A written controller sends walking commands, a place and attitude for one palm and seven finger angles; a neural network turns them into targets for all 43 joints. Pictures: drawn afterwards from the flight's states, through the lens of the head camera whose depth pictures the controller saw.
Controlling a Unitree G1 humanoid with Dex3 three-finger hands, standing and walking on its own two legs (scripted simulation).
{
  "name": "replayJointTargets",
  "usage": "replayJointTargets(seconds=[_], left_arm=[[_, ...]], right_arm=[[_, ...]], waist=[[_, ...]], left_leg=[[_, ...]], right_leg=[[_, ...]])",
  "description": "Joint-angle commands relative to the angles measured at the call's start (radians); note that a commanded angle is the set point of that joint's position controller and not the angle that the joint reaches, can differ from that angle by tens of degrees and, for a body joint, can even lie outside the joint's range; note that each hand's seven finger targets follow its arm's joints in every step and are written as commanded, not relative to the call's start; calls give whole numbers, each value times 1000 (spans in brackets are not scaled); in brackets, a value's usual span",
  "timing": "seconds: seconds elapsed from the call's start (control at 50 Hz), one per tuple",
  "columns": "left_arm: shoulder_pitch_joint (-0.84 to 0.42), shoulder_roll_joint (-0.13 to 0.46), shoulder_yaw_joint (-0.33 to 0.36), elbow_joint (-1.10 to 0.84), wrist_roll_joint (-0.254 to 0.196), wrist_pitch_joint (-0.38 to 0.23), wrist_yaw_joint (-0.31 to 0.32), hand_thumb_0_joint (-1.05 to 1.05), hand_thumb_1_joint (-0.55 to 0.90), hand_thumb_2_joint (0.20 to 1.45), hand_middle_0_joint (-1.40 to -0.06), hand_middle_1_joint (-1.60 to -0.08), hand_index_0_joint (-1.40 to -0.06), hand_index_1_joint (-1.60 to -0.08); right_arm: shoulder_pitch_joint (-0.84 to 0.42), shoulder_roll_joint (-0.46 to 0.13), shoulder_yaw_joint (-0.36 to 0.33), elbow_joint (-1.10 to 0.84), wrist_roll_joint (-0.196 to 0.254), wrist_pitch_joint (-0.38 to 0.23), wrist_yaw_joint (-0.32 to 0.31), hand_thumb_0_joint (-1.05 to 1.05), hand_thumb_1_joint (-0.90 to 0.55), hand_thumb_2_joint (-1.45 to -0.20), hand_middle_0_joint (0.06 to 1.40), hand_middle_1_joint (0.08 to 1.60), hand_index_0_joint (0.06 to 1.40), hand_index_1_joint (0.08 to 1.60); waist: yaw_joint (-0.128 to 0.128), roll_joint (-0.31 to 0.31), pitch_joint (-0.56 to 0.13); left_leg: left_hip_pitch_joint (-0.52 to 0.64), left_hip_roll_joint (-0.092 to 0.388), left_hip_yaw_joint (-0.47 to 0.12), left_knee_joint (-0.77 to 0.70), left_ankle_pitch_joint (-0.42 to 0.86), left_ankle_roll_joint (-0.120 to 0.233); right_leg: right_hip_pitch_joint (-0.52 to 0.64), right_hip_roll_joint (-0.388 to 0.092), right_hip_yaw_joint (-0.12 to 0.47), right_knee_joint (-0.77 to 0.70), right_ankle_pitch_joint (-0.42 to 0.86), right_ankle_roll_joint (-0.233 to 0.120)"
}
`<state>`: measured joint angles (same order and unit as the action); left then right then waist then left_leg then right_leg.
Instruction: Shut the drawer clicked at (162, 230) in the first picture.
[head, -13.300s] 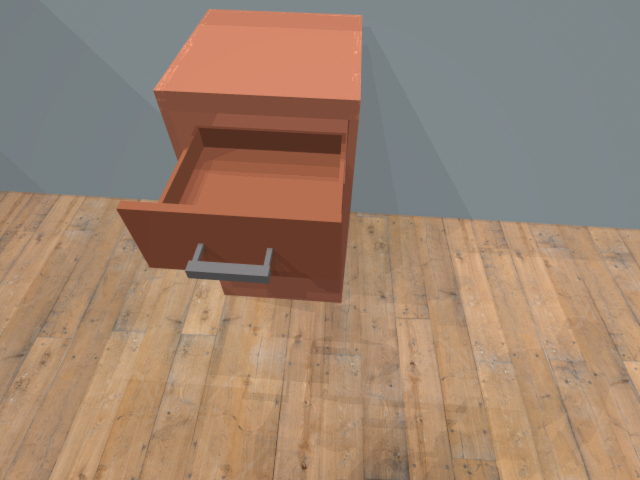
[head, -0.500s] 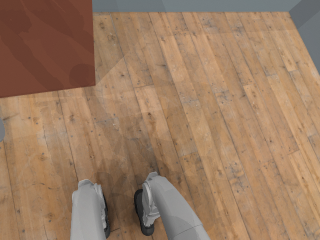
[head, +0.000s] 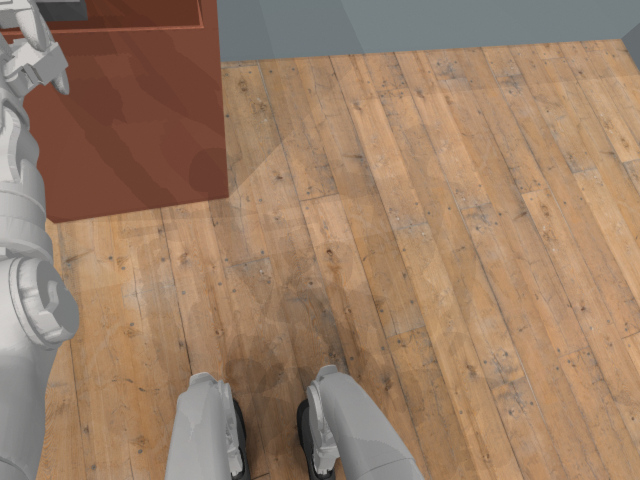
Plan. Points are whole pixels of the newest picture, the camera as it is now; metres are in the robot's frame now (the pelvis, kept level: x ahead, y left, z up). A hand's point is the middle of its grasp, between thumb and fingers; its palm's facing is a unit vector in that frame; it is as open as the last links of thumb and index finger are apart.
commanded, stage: pull the fist back off the drawer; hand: left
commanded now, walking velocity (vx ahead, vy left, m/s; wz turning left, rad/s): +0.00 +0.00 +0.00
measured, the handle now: out of the picture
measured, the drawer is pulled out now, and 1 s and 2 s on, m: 0.00 0.00 0.00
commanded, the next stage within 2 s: draw the hand back to the body in 0.02 s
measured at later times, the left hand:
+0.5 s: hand out of the picture +0.46 +0.22 +0.13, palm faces +0.16 -0.99 -0.05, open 3.3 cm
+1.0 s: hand out of the picture +0.31 +0.23 +0.23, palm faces +0.33 -0.90 -0.29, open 3.3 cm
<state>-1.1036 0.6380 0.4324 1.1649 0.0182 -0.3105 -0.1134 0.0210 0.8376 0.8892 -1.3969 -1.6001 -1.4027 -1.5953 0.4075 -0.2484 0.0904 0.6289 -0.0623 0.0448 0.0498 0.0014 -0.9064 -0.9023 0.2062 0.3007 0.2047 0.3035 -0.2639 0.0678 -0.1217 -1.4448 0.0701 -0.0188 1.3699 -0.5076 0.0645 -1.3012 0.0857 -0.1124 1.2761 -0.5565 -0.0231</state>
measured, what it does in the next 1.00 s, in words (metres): rises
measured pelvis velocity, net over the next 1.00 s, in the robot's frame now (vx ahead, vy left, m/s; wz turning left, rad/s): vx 0.05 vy -0.01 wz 0.10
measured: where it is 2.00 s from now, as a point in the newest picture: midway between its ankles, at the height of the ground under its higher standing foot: (277, 461)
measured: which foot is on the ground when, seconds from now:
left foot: down 0.00-1.00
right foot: down 0.00-1.00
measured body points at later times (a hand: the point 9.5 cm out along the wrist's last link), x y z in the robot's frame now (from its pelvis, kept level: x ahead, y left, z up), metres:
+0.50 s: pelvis +0.05 -0.01 +0.08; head +0.15 +0.02 +0.51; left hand +0.44 +0.27 +0.14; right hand +0.14 -0.26 -0.04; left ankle +0.05 +0.08 -0.60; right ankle +0.02 -0.12 -0.60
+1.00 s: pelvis +0.05 -0.01 +0.14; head +0.05 -0.03 +0.59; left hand +0.28 +0.28 +0.25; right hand +0.27 -0.21 +0.06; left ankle +0.05 +0.08 -0.60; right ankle +0.02 -0.12 -0.60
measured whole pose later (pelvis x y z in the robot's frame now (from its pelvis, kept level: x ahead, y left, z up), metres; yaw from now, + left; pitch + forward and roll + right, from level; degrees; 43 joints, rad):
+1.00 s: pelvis +0.05 -0.01 +0.14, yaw +6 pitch +1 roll -1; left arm 0.13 0.32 0.13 0.00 -0.09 -0.04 0.08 0.02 0.89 0.90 -1.40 -1.60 -1.40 -1.59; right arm 0.16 -0.24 0.07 0.55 0.04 0.05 -0.08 0.01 -0.91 -0.90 0.20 0.30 0.20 0.30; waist 0.02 0.05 -0.03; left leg -0.27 -0.01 0.04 0.52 -0.27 0.04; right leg -0.17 0.03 -0.03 0.48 -0.33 -0.03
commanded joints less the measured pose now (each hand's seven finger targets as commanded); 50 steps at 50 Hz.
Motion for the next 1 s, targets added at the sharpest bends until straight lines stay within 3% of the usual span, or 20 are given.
replayJointTargets(seconds=[0.0, 0.1, 0.12, 0.14, 0.16, 0.22, 0.26, 0.34, 0.4, 0.46, 0.54, 0.6, 0.62, 0.64, 0.66, 0.72, 0.8, 0.84, 0.9, 0.98], left_arm=[[-437, 181, -2, -224, -23, -105, 3, 0, 900, 900, -1400, -1600, -1400, -1600], [-395, 168, 7, -209, -33, -139, -4, 0, 900, 900, -1400, -1600, -1400, -1600], [-325, 187, 30, -268, -39, -144, -9, 0, 900, 900, -1400, -1600, -1400, -1600], [-266, 154, 14, -338, -54, -144, -18, 0, 900, 900, -1400, -1600, -1400, -1600], [-191, 168, 35, -419, -70, -141, -22, 0, 900, 900, -1400, -1600, -1400, -1600], [20, 109, 14, -585, -126, -86, -36, 0, 900, 900, -1400, -1600, -1400, -1600], [123, 80, 3, -657, -155, -47, -35, 0, 900, 900, -1400, -1600, -1400, -1600], [176, -4, -44, -751, -189, -57, -2, 0, 900, 900, -1400, -1600, -1400, -1600], [267, -96, -123, -802, -196, -95, -1, 0, 900, 900, -1400, -1600, -1400, -1600], [425, -149, -163, -755, -214, -80, -31, 0, 900, 900, -1400, -1600, -1400, -1600], [519, -127, -141, -771, -249, -38, -68, 0, 900, 900, -1400, -1600, -1400, -1600], [569, -108, -119, -892, -273, -37, -77, 0, 900, 900, -1400, -1600, -1400, -1600], [613, -46, -172, -966, -148, 21, 21, 0, 900, 900, -1400, -1600, -1400, -1600], [627, -102, -199, -1038, -145, 59, 76, 0, 900, 900, -1400, -1600, -1400, -1600], [676, -123, -223, -1064, -131, 90, 114, 0, 900, 900, -1400, -1600, -1400, -1600], [714, -100, -209, -1121, -113, 147, 185, 0, 900, 900, -1400, -1600, -1400, -1600], [812, -120, -215, -1229, -103, 181, 215, 0, 900, 900, -1400, -1600, -1400, -1600], [894, -144, -229, -1297, -102, 192, 218, 0, 900, 900, -1400, -1600, -1400, -1600], [1035, -163, -229, -1348, -109, 211, 212, 0, 900, 900, -1400, -1600, -1400, -1600], [1134, -136, -183, -1467, -108, 213, 208, 0, 900, 900, -1400, -1600, -1400, -1600]], right_arm=[[217, -221, -93, -3, 7, 7, -11, 0, -900, -900, 200, 300, 200, 300], [218, -216, -103, 6, 3, 24, -8, 0, -900, -900, 200, 300, 200, 300], [215, -218, -106, -17, 7, 32, -5, 0, -900, -900, 200, 300, 200, 300], [202, -209, -112, -36, 15, 38, 0, 0, -900, -900, 200, 300, 200, 300], [193, -207, -120, -54, 24, 44, 2, 0, -900, -900, 200, 300, 200, 300], [168, -196, -132, -93, 55, 54, 8, 0, -900, -900, 200, 300, 200, 300], [142, -188, -132, -109, 74, 51, 0, 0, -900, -900, 200, 300, 200, 300], [96, -173, -132, -100, 86, 22, -25, 0, -900, -900, 200, 300, 200, 300], [65, -162, -135, -94, 92, 0, -31, 0, -900, -900, 200, 300, 200, 300], [32, -165, -135, -108, 99, -4, -31, 0, -900, -900, 200, 300, 200, 300], [-40, -165, -124, -159, 112, 0, -43, 0, -900, -900, 200, 300, 200, 300], [-93, -154, -117, -199, 119, -12, -55, 0, -900, -900, 200, 300, 200, 300], [-187, -134, -119, -227, 122, 17, -72, 0, -900, -900, 200, 300, 200, 300], [-201, -121, -115, -249, 122, 23, -87, 0, -900, -900, 200, 300, 200, 300], [-215, -124, -111, -247, 121, 25, -98, 0, -900, -900, 200, 300, 200, 300], [-254, -127, -100, -241, 119, 26, -127, 0, -900, -900, 200, 300, 200, 300], [-299, -117, -87, -233, 115, -4, -144, 0, -900, -900, 200, 300, 200, 300], [-314, -111, -82, -233, 110, -21, -144, 0, -900, -900, 200, 300, 200, 300], [-335, -107, -75, -227, 105, -36, -140, 0, -900, -900, 200, 300, 200, 300], [-360, -106, -75, -217, 93, -58, -137, 0, -900, -900, 200, 300, 200, 300]], waist=[[-10, 222, -576], [2, 215, -590], [46, 238, -651], [70, 246, -717], [101, 262, -772], [134, 186, -790], [141, 104, -723], [129, 60, -571], [134, 119, -500], [147, 50, -388], [178, 3, -298], [210, 25, -322], [260, 30, -374], [236, 39, -315], [242, 49, -281], [233, -46, -202], [256, 10, -159], [264, -3, -149], [278, -33, -66], [291, -29, -24]], left_leg=[[715, 6, -137, -137, 406, -30], [729, -2, -116, -116, 501, -28], [777, -4, -113, -135, 549, -35], [833, -9, -103, -153, 610, -36], [892, -8, -98, -173, 671, -41], [927, -22, -68, -229, 743, -34], [878, -32, -47, -276, 677, -27], [897, -38, -25, -346, 584, -25], [1012, -36, -27, -391, 630, -33], [1009, -41, -24, -442, 595, -30], [956, -60, -4, -499, 492, -20], [1000, -67, 0, -532, 490, -19], [1097, -71, 16, -596, 481, -28], [1112, -69, 19, -630, 451, -26], [1128, -64, 15, -658, 435, -28], [1152, -61, 9, -732, 399, -18], [1279, -58, 0, -818, 436, -22], [1324, -55, -3, -853, 472, -24], [1344, -52, 0, -907, 479, -24], [1389, -56, 6, -955, 480, -26]], right_leg=[[80, 1, 44, -152, 265, -11], [122, -1, 52, -147, 349, -12], [174, -1, 52, -146, 380, -15], [237, 0, 57, -158, 437, -16], [297, -1, 61, -173, 487, -16], [472, 2, 70, -237, 630, -3], [573, 0, 75, -281, 672, 4], [608, -5, 80, -355, 632, 11], [589, -5, 73, -394, 604, 5], [623, -6, 65, -440, 579, 6], [720, -19, 78, -485, 580, 6], [796, -26, 85, -503, 595, 1], [840, -53, 136, -569, 568, -5], [850, -57, 131, -607, 547, -2], [867, -57, 124, -628, 519, -6], [931, -61, 125, -701, 507, 2], [995, -64, 110, -774, 499, -7], [1039, -67, 105, -804, 523, -7], [1078, -69, 103, -860, 525, -5], [1115, -63, 106, -927, 522, -4]])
